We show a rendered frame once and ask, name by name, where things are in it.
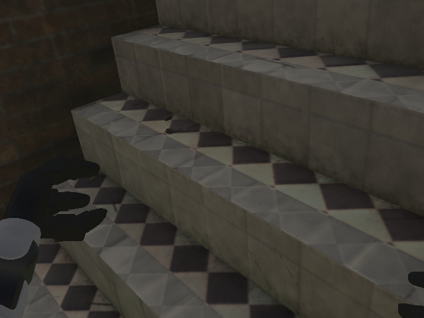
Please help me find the left robot hand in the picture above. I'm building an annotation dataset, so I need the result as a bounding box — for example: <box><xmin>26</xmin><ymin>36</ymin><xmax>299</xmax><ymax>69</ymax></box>
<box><xmin>3</xmin><ymin>156</ymin><xmax>107</xmax><ymax>242</ymax></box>

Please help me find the left robot forearm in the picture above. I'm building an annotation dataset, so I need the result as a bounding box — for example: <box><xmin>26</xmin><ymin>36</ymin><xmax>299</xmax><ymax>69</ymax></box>
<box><xmin>0</xmin><ymin>218</ymin><xmax>41</xmax><ymax>318</ymax></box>

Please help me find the right robot hand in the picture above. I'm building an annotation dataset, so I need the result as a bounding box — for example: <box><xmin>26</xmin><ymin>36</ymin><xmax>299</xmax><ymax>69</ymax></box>
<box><xmin>398</xmin><ymin>272</ymin><xmax>424</xmax><ymax>318</ymax></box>

